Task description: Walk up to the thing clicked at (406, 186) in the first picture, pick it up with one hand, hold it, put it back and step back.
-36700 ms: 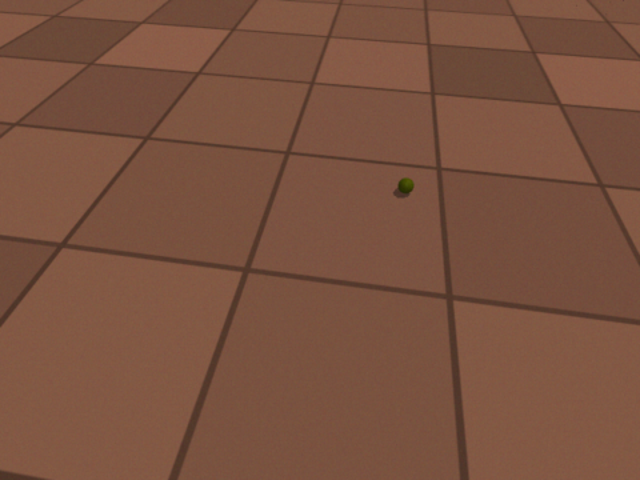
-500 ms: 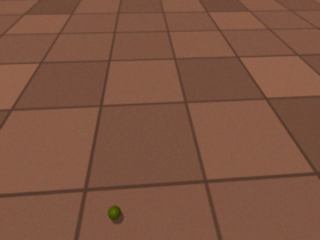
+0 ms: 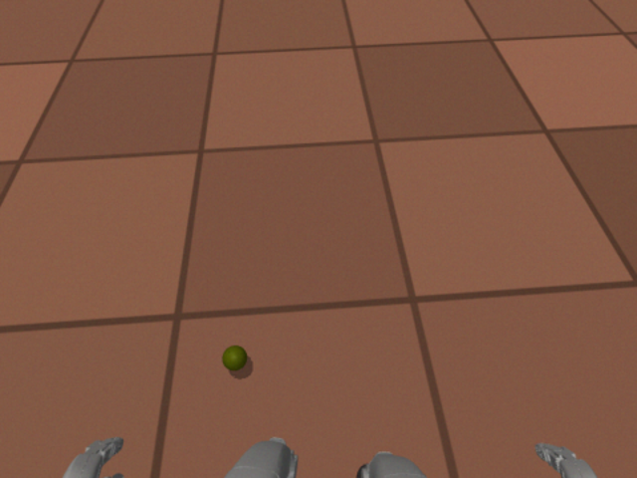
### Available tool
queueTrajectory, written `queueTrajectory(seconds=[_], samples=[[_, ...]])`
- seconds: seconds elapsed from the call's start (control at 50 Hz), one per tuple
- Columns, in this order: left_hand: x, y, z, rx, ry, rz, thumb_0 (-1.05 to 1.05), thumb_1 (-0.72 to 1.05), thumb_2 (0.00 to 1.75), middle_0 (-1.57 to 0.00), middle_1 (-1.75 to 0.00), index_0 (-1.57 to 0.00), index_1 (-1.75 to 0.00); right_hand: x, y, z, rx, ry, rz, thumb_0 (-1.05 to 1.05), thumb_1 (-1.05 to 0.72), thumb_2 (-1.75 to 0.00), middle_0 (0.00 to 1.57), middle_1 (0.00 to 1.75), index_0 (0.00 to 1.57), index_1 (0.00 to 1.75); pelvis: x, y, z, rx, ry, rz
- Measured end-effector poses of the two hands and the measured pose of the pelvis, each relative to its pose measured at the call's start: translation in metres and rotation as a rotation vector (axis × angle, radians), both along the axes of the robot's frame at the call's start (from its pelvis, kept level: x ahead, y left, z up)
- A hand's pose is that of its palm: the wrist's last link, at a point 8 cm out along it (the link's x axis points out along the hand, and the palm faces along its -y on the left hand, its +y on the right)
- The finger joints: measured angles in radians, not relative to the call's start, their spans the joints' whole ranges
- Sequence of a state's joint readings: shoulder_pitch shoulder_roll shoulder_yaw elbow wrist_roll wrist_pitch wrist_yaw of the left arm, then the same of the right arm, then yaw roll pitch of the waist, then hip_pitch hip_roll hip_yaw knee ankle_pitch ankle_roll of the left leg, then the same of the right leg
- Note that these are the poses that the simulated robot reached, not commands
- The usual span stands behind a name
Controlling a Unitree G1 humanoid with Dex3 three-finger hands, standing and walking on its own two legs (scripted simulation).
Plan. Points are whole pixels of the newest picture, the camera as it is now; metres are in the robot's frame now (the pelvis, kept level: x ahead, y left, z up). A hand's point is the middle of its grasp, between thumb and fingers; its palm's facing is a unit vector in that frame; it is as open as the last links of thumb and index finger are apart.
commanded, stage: step back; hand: left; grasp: from above
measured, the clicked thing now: (234, 358) +0.48 +0.28 -0.72
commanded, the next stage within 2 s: none
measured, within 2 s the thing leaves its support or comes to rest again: neither
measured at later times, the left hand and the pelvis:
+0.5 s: hand out of the picture +0.01 +0.31 -0.15, palm faces -0.05 -0.92 -0.38, open 7.4 cm; pelvis -0.10 +0.04 +0.00, yaw -2 degrees
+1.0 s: hand out of the picture -0.10 +0.32 -0.15, palm faces -0.02 -0.93 -0.38, open 7.4 cm; pelvis -0.24 +0.06 +0.00, yaw +0 degrees
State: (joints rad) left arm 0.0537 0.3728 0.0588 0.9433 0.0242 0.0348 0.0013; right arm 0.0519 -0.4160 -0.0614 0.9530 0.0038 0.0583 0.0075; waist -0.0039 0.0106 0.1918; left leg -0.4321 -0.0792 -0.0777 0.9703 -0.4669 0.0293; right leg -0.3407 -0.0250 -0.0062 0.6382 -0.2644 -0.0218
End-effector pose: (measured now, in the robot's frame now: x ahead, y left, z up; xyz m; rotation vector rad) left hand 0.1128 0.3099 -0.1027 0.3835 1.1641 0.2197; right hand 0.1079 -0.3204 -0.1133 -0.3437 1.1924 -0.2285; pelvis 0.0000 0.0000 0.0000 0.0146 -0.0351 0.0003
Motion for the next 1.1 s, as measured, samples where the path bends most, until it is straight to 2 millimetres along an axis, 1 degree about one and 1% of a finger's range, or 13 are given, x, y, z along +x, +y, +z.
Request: queueTrajectory(seconds=[0.1, 0.18, 0.26, 0.32, 0.48, 0.58, 0.64, 0.72, 0.8, 0.86, 0.92, 1.02, 1.1], samples=[[-0.008, 0.008, -0.002, -0.012, -0.041, -0.003, 0.01, 0.90, 0.90, -0.20, -0.30, -0.21, -0.30, -0.035, 0.014, 0.002, -0.014, 0.057, 0.022, 0.00, -0.90, -0.89, 0.20, 0.30, 0.20, 0.30, -0.017, 0.013, 0.000, -0.005, 0.020, 0.023], [-0.015, 0.025, -0.014, -0.038, -0.089, 0.003, 0.01, 0.90, 0.90, -0.20, -0.30, -0.21, -0.30, -0.068, 0.031, 0.000, -0.046, 0.106, 0.045, 0.00, -0.90, -0.89, 0.21, 0.30, 0.20, 0.30, -0.035, 0.028, -0.008, -0.009, 0.020, 0.049], [-0.037, 0.036, -0.016, -0.046, -0.052, 0.022, 0.01, 0.90, 0.90, -0.20, -0.30, -0.21, -0.30, -0.098, 0.049, 0.011, -0.039, 0.129, 0.041, 0.01, -0.90, -0.89, 0.21, 0.30, 0.21, 0.30, -0.052, 0.037, 0.000, -0.026, 0.010, 0.040], [-0.056, 0.041, -0.013, -0.049, -0.026, 0.031, 0.01, 0.90, 0.90, -0.20, -0.30, -0.21, -0.30, -0.111, 0.056, 0.020, -0.046, 0.122, 0.029, 0.01, -0.90, -0.89, 0.21, 0.30, 0.21, 0.30, -0.062, 0.041, 0.007, -0.038, 0.019, 0.026], [-0.104, 0.046, -0.011, -0.028, 0.027, -0.003, 0.01, 0.90, 0.90, -0.20, -0.30, -0.20, -0.30, -0.119, 0.057, 0.019, -0.046, -0.003, 0.016, 0.01, -0.90, -0.89, 0.21, 0.30, 0.21, 0.30, -0.096, 0.044, 0.005, -0.034, 0.012, -0.026], [-0.128, 0.037, -0.010, -0.002, 0.015, -0.032, 0.01, 0.90, 0.90, -0.20, -0.30, -0.20, -0.30, -0.132, 0.047, 0.004, -0.016, -0.064, 0.010, 0.00, -0.90, -0.89, 0.21, 0.30, 0.21, 0.30, -0.123, 0.036, -0.006, -0.019, 0.001, -0.061], [-0.147, 0.027, -0.003, -0.004, 0.008, -0.042, 0.01, 0.91, 0.90, -0.20, -0.30, -0.20, -0.30, -0.145, 0.042, -0.002, 0.007, -0.070, -0.015, 0.00, -0.90, -0.89, 0.21, 0.30, 0.21, 0.30, -0.139, 0.032, -0.005, -0.041, -0.013, -0.056], [-0.168, 0.023, 0.009, -0.005, -0.016, -0.036, 0.01, 0.90, 0.90, -0.20, -0.30, -0.21, -0.30, -0.169, 0.042, 0.002, 0.019, -0.052, -0.019, 0.01, -0.90, -0.89, 0.21, 0.30, 0.21, 0.30, -0.157, 0.031, 0.003, 0.000, -0.005, -0.059], [-0.177, 0.026, 0.015, 0.003, -0.061, -0.035, 0.01, 0.90, 0.90, -0.20, -0.30, -0.21, -0.30, -0.199, 0.043, 0.004, 0.001, -0.017, 0.004, 0.01, -0.90, -0.89, 0.21, 0.30, 0.21, 0.30, -0.178, 0.036, 0.006, 0.005, 0.009, -0.038], [-0.184, 0.033, 0.013, 0.000, -0.105, -0.041, 0.01, 0.90, 0.90, -0.20, -0.30, -0.21, -0.30, -0.222, 0.046, 0.004, -0.022, 0.016, 0.022, 0.01, -0.90, -0.89, 0.21, 0.30, 0.21, 0.30, -0.196, 0.042, 0.002, -0.002, 0.011, -0.014], [-0.195, 0.045, 0.002, -0.016, -0.131, -0.043, 0.01, 0.90, 0.90, -0.20, -0.30, -0.21, -0.30, -0.245, 0.052, 0.002, -0.048, 0.029, 0.033, 0.01, -0.90, -0.89, 0.21, 0.30, 0.20, 0.30, -0.217, 0.051, -0.007, -0.009, 0.006, 0.008], [-0.228, 0.054, -0.005, -0.036, -0.081, -0.027, 0.01, 0.90, 0.90, -0.20, -0.30, -0.21, -0.30, -0.285, 0.067, 0.016, -0.046, 0.031, 0.029, 0.01, -0.90, -0.89, 0.21, 0.30, 0.21, 0.30, -0.248, 0.058, 0.001, -0.024, -0.010, -0.008], [-0.259, 0.057, -0.005, -0.045, -0.058, -0.016, 0.01, 0.90, 0.90, -0.20, -0.30, -0.21, -0.30, -0.307, 0.068, 0.028, -0.060, 0.013, 0.020, 0.01, -0.90, -0.89, 0.21, 0.30, 0.21, 0.30, -0.270, 0.057, 0.007, -0.040, 0.004, -0.029]])
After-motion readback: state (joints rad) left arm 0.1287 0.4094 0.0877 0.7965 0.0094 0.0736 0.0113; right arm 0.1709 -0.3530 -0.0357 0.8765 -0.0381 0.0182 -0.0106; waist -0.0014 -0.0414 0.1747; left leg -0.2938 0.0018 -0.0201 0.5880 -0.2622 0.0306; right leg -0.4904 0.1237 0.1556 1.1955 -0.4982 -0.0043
